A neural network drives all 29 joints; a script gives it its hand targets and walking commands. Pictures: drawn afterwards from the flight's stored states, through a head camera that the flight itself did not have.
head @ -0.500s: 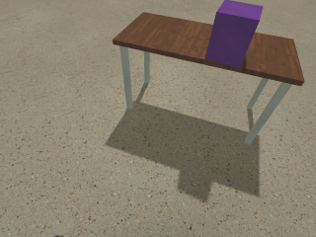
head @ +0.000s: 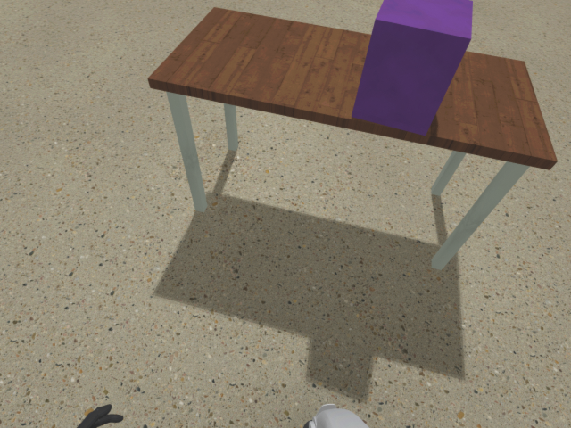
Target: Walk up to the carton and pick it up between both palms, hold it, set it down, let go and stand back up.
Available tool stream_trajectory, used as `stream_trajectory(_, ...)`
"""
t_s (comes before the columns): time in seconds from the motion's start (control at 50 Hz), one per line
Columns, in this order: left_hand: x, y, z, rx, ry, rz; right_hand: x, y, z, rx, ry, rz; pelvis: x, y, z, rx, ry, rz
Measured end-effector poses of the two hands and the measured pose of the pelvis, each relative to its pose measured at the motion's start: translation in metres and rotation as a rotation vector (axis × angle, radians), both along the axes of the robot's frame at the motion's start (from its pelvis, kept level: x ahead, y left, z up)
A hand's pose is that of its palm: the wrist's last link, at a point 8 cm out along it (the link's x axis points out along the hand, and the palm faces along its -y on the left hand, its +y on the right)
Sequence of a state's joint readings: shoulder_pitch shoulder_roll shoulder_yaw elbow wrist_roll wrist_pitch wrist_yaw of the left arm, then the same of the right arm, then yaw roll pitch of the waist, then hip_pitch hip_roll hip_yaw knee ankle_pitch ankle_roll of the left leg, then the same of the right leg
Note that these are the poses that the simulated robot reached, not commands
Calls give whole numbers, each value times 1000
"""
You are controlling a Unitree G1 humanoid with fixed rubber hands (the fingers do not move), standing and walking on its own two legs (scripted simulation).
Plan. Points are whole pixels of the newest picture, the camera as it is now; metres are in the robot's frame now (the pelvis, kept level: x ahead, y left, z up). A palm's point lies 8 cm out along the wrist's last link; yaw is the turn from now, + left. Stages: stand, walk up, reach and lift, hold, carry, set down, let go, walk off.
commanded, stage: walk up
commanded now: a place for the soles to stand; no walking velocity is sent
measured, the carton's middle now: (408, 62) +0.94 -0.32 +0.02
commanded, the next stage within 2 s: none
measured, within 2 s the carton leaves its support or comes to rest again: neither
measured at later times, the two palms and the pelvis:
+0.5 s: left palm (116, 362) +0.24 +0.27 -0.11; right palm out of the picture +0.13 -0.33 -0.05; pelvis +0.13 -0.01 +0.02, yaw -3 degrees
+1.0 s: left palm (184, 320) +0.31 +0.17 -0.11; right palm (565, 369) +0.22 -0.42 -0.07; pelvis +0.20 -0.10 +0.01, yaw -11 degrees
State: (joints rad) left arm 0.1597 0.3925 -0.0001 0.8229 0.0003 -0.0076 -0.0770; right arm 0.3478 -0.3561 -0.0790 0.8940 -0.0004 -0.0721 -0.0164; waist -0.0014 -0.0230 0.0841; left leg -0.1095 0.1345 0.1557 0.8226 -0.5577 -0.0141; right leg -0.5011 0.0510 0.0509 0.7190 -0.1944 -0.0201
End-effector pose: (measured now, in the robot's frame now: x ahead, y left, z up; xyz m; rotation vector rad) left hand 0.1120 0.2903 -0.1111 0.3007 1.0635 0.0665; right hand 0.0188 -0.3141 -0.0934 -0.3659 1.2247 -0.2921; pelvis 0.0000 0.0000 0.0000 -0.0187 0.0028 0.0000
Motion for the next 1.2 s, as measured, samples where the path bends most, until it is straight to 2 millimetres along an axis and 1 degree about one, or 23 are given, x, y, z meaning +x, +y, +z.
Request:
stream_trajectory(0.02,7,-3,-1,3,0,-7,14,-2,-2,4,-23,-4,8,-3,-1,-4,-18,-9)
stream_trajectory(0.06,15,-6,0,7,9,-7,45,-5,2,3,-77,-2,25,-6,1,-7,-37,-19)
stream_trajectory(0.12,22,-5,3,12,24,3,93,-5,15,-4,-154,15,45,-6,8,-14,-62,-21)
stream_trajectory(0.16,25,-5,2,7,43,5,122,-4,24,-13,-202,31,56,-4,10,-24,-69,-23)
stream_trajectory(0.2,30,-4,-4,-5,61,3,145,-1,30,-26,-238,50,64,-2,9,-32,-72,-23)
stream_trajectory(0.24,39,-1,-12,-18,76,0,158,3,32,-39,-252,61,72,3,6,-41,-61,-26)
stream_trajectory(0.28,50,-2,-16,-31,92,-7,159,5,35,-48,-235,49,80,6,7,-27,-55,-33)
stream_trajectory(0.36,82,-4,-7,-42,80,-10,137,1,44,-75,-149,1,102,6,18,-36,-23,-41)
stream_trajectory(0.44,114,-13,-2,-48,48,-19,115,-8,49,-98,-67,-40,121,-1,23,-35,-24,-45)
stream_trajectory(0.48,126,-20,-2,-50,39,-28,109,-14,48,-99,-39,-57,128,-6,22,-26,-25,-51)
stream_trajectory(0.52,138,-28,-2,-50,37,-43,108,-20,45,-94,-27,-72,135,-13,20,-12,-23,-62)
stream_trajectory(0.58,158,-42,0,-40,37,-71,111,-31,35,-74,-17,-90,143,-25,17,12,-11,-83)
stream_trajectory(0.64,179,-59,3,-15,34,-97,119,-45,20,-45,-17,-109,153,-42,12,42,5,-105)
stream_trajectory(0.68,189,-72,3,4,30,-109,129,-57,8,-26,-30,-119,159,-55,6,50,-4,-116)
stream_trajectory(0.72,193,-84,2,17,34,-129,143,-69,0,-11,-66,-132,164,-69,2,34,-44,-138)
stream_trajectory(0.76,193,-94,2,21,39,-134,158,-81,0,-9,-107,-138,170,-80,2,33,-71,-150)
stream_trajectory(0.84,191,-106,7,24,54,-133,184,-98,9,-8,-167,-139,181,-94,7,31,-99,-159)
stream_trajectory(0.92,192,-115,5,13,84,-144,198,-108,17,-17,-183,-143,191,-102,10,15,-106,-173)
stream_trajectory(1.0,200,-119,-3,-7,116,-159,199,-110,24,-39,-150,-157,201,-103,12,-8,-86,-186)
stream_trajectory(1.08,213,-118,-11,-30,138,-171,194,-104,29,-62,-88,-172,213,-97,12,-30,-50,-191)
stream_trajectory(1.14,228,-116,-15,-47,145,-169,185,-97,34,-83,-39,-179,223,-91,14,-24,-32,-186)
stream_trajectory(1.2,250,-118,-11,-56,119,-173,173,-94,43,-100,2,-202,234,-89,18,-31,-19,-189)
